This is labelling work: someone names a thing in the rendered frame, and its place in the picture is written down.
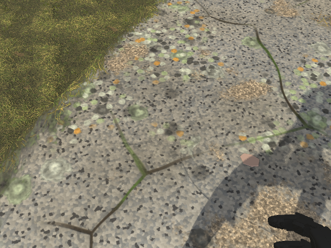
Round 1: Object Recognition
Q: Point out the robot right hand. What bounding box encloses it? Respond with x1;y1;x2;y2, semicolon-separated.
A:
268;212;331;248

